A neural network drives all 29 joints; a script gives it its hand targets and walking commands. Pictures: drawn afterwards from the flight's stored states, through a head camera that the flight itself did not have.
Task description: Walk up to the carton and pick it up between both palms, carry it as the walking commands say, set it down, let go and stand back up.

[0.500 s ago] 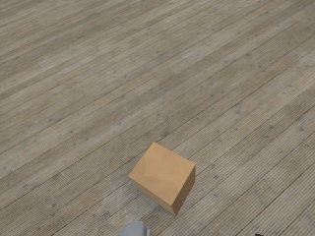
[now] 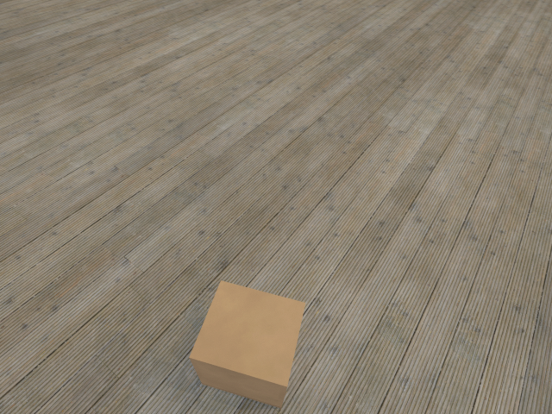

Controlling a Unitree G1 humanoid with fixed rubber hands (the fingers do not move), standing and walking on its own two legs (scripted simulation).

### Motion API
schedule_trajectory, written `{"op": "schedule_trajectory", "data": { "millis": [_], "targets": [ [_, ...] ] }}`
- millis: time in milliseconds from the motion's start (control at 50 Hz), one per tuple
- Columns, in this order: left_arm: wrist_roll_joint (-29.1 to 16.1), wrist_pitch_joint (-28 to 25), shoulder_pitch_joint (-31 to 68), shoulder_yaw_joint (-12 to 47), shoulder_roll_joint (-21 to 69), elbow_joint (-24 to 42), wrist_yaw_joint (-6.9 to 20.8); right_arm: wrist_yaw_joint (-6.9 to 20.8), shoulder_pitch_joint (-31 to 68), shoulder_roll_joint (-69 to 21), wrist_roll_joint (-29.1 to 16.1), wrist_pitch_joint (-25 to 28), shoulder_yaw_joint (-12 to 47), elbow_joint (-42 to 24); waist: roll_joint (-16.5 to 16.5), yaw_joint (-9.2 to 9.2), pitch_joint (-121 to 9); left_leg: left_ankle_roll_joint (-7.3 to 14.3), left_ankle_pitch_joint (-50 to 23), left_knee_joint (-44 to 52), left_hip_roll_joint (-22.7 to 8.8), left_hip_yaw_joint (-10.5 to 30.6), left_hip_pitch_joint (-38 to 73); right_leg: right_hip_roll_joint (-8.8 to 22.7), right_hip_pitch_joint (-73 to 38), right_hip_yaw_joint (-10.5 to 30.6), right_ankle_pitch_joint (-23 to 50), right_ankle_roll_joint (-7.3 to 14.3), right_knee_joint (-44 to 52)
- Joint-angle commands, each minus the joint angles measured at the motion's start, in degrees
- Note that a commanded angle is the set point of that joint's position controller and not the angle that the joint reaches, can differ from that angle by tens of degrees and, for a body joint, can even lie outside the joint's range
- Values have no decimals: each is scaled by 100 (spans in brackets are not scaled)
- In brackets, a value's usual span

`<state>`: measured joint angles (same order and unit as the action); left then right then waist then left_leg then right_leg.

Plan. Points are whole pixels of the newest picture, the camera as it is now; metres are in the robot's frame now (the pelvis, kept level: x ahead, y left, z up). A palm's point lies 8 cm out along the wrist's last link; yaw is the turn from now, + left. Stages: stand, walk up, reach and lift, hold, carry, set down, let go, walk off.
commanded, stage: walk up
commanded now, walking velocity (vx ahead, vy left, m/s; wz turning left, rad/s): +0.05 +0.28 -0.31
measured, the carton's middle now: (251, 345) +0.44 +0.08 -0.63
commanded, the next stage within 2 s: none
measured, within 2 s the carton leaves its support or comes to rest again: neither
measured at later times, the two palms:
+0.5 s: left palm out of the picture +0.10 +0.38 -0.15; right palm out of the picture +0.07 -0.14 -0.12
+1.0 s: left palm out of the picture +0.15 +0.35 -0.12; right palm out of the picture +0.03 -0.14 -0.13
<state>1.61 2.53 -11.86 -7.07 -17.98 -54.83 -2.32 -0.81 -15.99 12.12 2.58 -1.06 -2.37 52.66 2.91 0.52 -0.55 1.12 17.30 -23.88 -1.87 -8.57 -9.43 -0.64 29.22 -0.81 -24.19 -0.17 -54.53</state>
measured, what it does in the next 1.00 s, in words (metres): steps to the left: right foot, then left foot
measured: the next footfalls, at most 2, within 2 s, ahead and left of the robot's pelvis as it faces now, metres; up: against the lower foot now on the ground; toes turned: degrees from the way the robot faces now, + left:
right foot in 0.10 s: +0.04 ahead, -0.06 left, +0.00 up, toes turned -7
left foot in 0.40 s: +0.10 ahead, +0.25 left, +0.00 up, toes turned -1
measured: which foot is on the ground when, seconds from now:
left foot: down 0.00-0.12, up 0.14-0.38, down 0.40-0.78, up 0.80-1.00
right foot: up 0.00-0.08, down 0.10-0.42, up 0.44-0.76, down 0.78-1.00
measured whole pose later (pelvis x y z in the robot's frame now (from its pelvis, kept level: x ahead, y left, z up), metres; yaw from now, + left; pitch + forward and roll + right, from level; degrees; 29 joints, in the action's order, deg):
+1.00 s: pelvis +0.04 +0.12 +0.00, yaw -13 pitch +1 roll +1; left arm 0.7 0.1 -11.5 -2.9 -10.9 -56.2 -1.5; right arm -1.8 -13.4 13.0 1.1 -2.5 -3.6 54.0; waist -1.5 0.2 2.8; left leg -2.7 22.9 -41.2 -2.6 -2.7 -18.7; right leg -0.9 10.6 -1.5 -13.0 2.3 -22.7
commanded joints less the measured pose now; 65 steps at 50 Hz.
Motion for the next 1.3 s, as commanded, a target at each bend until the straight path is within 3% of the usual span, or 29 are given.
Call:
{"op": "schedule_trajectory", "data": {
  "millis": [0, 40, 80, 100, 120, 140, 180, 220, 300, 360, 380, 400, 420, 440, 500, 640, 680, 740, 760, 780, 800, 820, 900, 1000, 1040, 1080, 1100, 1120, 1280],
  "targets": [
    [-48, -34, 53, 138, 240, 188, -10, -48, -416, 448, 54, 66, -96, 99, -1403, -84, 257, 802, -3977, 304, -1235, 731, 333, 2, -251, -257, -225, 163, 974],
    [-72, -89, -50, 212, 361, 198, -41, -83, -479, 476, 3, 27, -147, 218, -1370, -226, 103, 734, -4760, -48, -1170, 649, 491, 43, -736, -414, 357, 267, 1894],
    [-20, -214, -584, 188, 101, 136, -109, -115, -475, 590, -146, 46, -205, 233, -971, -646, -194, 203, -4544, -754, -924, 371, -211, 451, -2345, -61, 2459, 309, 3629],
    [45, -273, -999, 70, -455, 74, -152, -112, -540, 518, -232, 122, -193, 25, 152, -787, -684, -171, -2284, -1636, -623, 251, -1503, 1767, -3883, 1279, 4273, 501, 3489],
    [-66, -212, -966, -27, -703, -65, -176, -121, -711, 430, -280, 39, -252, -68, 1307, -690, -852, -351, 1485, -2497, -130, 328, -1998, 2956, -3757, 2355, 6517, 1347, 3307],
    [-40, -161, -884, -44, -569, -166, -208, -125, -465, 534, -176, -93, -325, -89, 666, -665, -812, -457, 1751, -3330, -251, 794, -2015, 2935, -3541, 2105, 6289, 1557, 3243],
    [34, -126, -386, 28, -352, -94, -239, -83, -167, 469, -83, -132, -316, -200, 127, -462, -274, -589, 908, -3430, -380, 994, -2168, 2333, -2890, 1393, 4341, 1220, 3563],
    [26, -152, 160, 144, -116, 49, -190, -10, -481, 303, -45, -166, -273, -116, 393, -180, 115, -659, 218, -2786, -357, 877, -1770, 1727, -2199, 758, 3300, 790, 3817],
    [-17, -239, 187, 194, -148, 50, -12, -52, -257, 207, -123, -92, -221, -241, 1155, -228, 138, -650, 53, -1480, 67, 257, -912, 1190, -1503, 551, 2152, 647, 3726],
    [-82, -156, 139, 167, -338, -51, 70, -89, -621, 376, -113, 61, -224, -154, 787, 76, -12, -621, -829, -375, 153, -6, 151, 885, -987, 540, 1514, 362, 3086],
    [-56, -137, 64, 202, -221, -48, 79, -105, -856, 582, -53, 151, -249, -117, 211, 166, -67, -643, -1013, 1, -261, 404, 595, 676, -609, 398, 1066, 180, 2595],
    [-4, -130, -61, 314, 242, 90, 94, -131, -1033, 1140, -15, 228, -336, -159, -1333, 132, -91, -502, -1565, 624, -1583, 1797, 647, 237, -192, -24, -145, -139, 1424],
    [-26, -48, -159, 325, 377, 206, 59, -140, -809, 1419, -105, 208, -339, -267, -1976, 192, -18, 394, -2075, 904, -2381, 2533, 69, -38, -101, 117, -1105, -200, 412],
    [-27, 44, -32, 257, 122, 192, 76, -155, -705, 1353, -99, 180, -362, -288, -1604, 278, 99, 748, -1951, 961, -2644, 2752, -129, 45, 14, 427, -1179, -172, -417],
    [-84, 67, -249, 214, 141, 13, 211, -165, 407, 858, -81, 147, -227, -479, -1402, -238, 209, 427, -1819, 877, -1664, 1466, -519, 297, -439, 293, -189, -140, -573],
    [-153, 46, 123, 374, 281, 102, 248, -160, 54, 1048, -57, 108, -337, -120, -1930, -17, 5, 626, -2201, 422, -1344, 908, 265, 43, -909, -429, -9, -178, 1258],
    [-153, 22, 219, 333, 235, 136, 293, -175, -90, 1071, -63, 68, -396, -169, -1450, 111, -27, 701, -2883, 285, -1739, 1215, 223, 91, -1042, -379, -106, -116, 1561],
    [-132, -125, -259, 349, 239, 58, 297, -132, 85, 1068, -137, 0, -438, -164, -1008, -202, -74, 284, -2103, -227, -1439, 972, -244, 161, -2015, -247, 1433, 28, 3427],
    [-49, -219, -357, 275, -100, 71, 278, -95, -29, 791, -151, -23, -383, -175, -201, -146, -79, -46, -1030, -990, -945, 559, -911, 884, -2505, 684, 1453, 95, 4007],
    [-61, -259, -328, 132, -719, 114, 260, -122, 125, 397, -162, -60, -271, -374, 1152, -164, 150, -347, 924, -1466, -165, 149, -1794, 2108, -2373, 2150, 2466, 594, 4212],
    [-45, -273, -445, 126, -572, 40, 202, -180, 334, 468, -123, -142, -261, -371, 911, -334, 156, -307, 1488, -2016, -267, 699, -1725, 2346, -2121, 2293, 2536, 991, 4119],
    [-89, -266, -295, 189, -277, -1, 169, -170, 300, 463, -158, -159, -257, -344, 826, -168, 235, -298, 1280, -2347, -271, 778, -1644, 1975, -2040, 1825, 2629, 1035, 4054],
    [-101, -295, 44, 281, 9, 132, 75, -86, 54, 406, -113, -93, -239, -105, 574, -12, -60, -400, 507, -2256, -98, 650, -1383, 1259, -2372, 833, 3833, 844, 3747],
    [-62, -267, -114, 307, -59, -38, 27, -147, 85, 306, -179, -72, -80, -37, 615, -57, -104, -341, 490, -1066, -29, 490, -694, 1362, -2341, 955, 3858, 886, 3587],
    [-114, -220, -5, 309, -144, -93, 15, -161, -145, 314, -192, 4, -55, 31, 443, 133, -71, -260, -633, 118, -85, 468, -29, 1228, -2072, 924, 3269, 633, 3489],
    [-148, -207, -39, 287, -37, -75, 43, -160, -335, 740, -61, 152, -111, 42, -205, 85, -121, -204, -1869, 444, -865, 1198, 701, 788, -1512, 724, 2328, 290, 3026],
    [-183, -198, -178, 308, 163, -63, 70, -131, -120, 909, -112, 153, -143, 74, -1029, -169, 86, 89, -2333, 448, -1085, 1418, 450, 340, -1421, 315, 1513, 119, 2941],
    [-143, -153, -161, 323, 155, -133, 76, -118, -52, 788, -105, 153, -123, 110, -1183, -79, 126, 310, -2013, 614, -1298, 1589, 148, 269, -1623, 186, 1206, 27, 2786],
    [-107, -220, -122, 364, 94, -528, 77, -144, -89, 601, -142, 186, -112, 243, -526, -41, 149, 102, -1697, 503, -681, 1085, 269, 539, -1891, 320, 2092, 68, 3204]
  ]
}}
